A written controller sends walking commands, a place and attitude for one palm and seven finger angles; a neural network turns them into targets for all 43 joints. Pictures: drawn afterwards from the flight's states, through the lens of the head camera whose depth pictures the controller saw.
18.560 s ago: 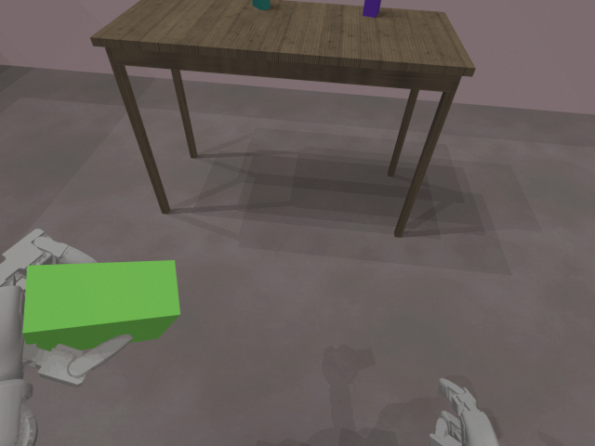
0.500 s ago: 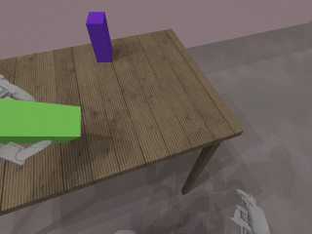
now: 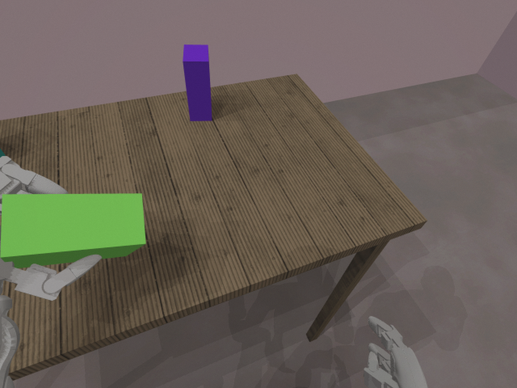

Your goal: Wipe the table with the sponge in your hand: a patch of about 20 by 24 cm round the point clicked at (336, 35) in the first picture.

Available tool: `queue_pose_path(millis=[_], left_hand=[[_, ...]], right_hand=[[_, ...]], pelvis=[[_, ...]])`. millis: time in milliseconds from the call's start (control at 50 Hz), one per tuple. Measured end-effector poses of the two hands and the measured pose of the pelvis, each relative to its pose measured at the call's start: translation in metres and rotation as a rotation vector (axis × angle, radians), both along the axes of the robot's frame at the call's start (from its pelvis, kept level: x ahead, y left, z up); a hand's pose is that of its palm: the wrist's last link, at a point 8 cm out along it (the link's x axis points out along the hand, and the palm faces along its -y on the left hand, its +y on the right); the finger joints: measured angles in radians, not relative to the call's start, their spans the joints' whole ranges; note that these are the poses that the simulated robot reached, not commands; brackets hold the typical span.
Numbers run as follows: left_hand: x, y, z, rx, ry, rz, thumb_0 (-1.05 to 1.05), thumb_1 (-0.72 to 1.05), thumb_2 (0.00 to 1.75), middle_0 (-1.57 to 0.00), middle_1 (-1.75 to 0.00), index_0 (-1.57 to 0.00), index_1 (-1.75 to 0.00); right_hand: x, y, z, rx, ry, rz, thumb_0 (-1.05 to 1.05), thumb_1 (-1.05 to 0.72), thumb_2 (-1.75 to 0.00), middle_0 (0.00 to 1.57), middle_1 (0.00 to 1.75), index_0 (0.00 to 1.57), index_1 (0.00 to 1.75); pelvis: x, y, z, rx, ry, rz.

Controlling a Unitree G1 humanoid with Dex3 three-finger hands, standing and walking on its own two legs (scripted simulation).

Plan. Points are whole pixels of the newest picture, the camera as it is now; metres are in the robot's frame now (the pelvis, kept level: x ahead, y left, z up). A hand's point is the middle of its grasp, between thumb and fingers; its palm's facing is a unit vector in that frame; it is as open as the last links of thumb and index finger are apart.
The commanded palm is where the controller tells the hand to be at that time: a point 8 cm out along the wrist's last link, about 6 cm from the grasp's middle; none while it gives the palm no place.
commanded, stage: come to a stop and stand still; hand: left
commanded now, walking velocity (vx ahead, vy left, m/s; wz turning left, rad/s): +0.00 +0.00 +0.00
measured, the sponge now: (96, 230) +0.24 +0.23 +0.15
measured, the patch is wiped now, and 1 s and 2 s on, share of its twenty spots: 0.00 0.00 0.00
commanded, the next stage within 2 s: look again from close up in 0.22 s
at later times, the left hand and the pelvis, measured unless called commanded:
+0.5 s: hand (91, 236) +0.23 +0.23 +0.17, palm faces +0.38 -0.83 -0.41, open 10.2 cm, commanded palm +0.17 +0.26 +0.18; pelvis +0.02 -0.02 +0.00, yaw +1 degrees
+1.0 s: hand (98, 231) +0.24 +0.22 +0.17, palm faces +0.37 -0.78 -0.50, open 10.2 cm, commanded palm +0.16 +0.24 +0.18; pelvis +0.01 -0.04 +0.01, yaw +1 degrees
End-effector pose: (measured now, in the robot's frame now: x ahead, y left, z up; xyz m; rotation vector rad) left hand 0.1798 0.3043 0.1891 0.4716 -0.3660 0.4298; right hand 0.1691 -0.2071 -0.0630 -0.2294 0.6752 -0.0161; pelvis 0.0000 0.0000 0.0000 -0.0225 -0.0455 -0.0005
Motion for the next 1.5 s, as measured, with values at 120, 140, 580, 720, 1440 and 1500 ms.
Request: queue_pose_path(millis=[120, 140, 580, 720, 1440, 1500], left_hand=[[0.011, -0.017, -0.019, -0.04, 0.087, -0.073, -0.01, -0.51, 1.03, -0.73, -1.36, -0.73, -1.36], [0.014, -0.018, -0.023, -0.042, 0.109, -0.079, -0.01, -0.51, 1.03, -0.73, -1.36, -0.73, -1.36], [0.009, -0.042, -0.019, -0.034, 0.155, -0.031, -0.01, -0.51, 1.03, -0.73, -1.36, -0.73, -1.36], [0.01, -0.057, -0.023, -0.069, 0.17, -0.044, -0.01, -0.51, 1.03, -0.73, -1.36, -0.73, -1.36], [0.011, -0.026, -0.012, -0.024, 0.068, 0.005, -0.01, -0.51, 1.03, -0.73, -1.36, -0.74, -1.35], [0.014, -0.033, -0.012, -0.064, 0.038, -0.013, -0.01, -0.51, 1.03, -0.73, -1.36, -0.74, -1.35]], right_hand=[[0.006, 0.008, 0.0, 0.024, -0.005, -0.011, 0.01, -0.9, -0.9, 0.2, 0.3, 0.2, 0.3], [0.006, 0.008, 0.0, 0.024, -0.001, -0.014, 0.01, -0.9, -0.9, 0.2, 0.3, 0.2, 0.3], [0.02, -0.047, 0.005, -0.023, 0.002, -0.062, 0.01, -0.91, -0.9, 0.2, 0.3, 0.2, 0.29], [0.017, -0.057, 0.007, -0.031, -0.005, -0.065, 0.01, -0.91, -0.9, 0.2, 0.3, 0.2, 0.29], [0.022, -0.035, 0.006, -0.033, -0.005, -0.006, 0.01, -0.9, -0.9, 0.2, 0.3, 0.2, 0.29], [0.031, -0.035, 0.012, -0.041, -0.032, 0.003, 0.01, -0.9, -0.9, 0.2, 0.3, 0.2, 0.3]], pelvis=[[0.006, 0.004, 0.002, 0.006, 0.007, -0.006], [0.007, 0.004, 0.002, 0.005, 0.008, -0.004], [0.016, -0.03, 0.006, 0.0, 0.02, 0.012], [0.012, -0.04, 0.007, 0.002, 0.019, 0.013], [0.017, -0.031, 0.004, 0.002, 0.027, 0.024], [0.019, -0.029, 0.005, -0.002, 0.025, 0.02]])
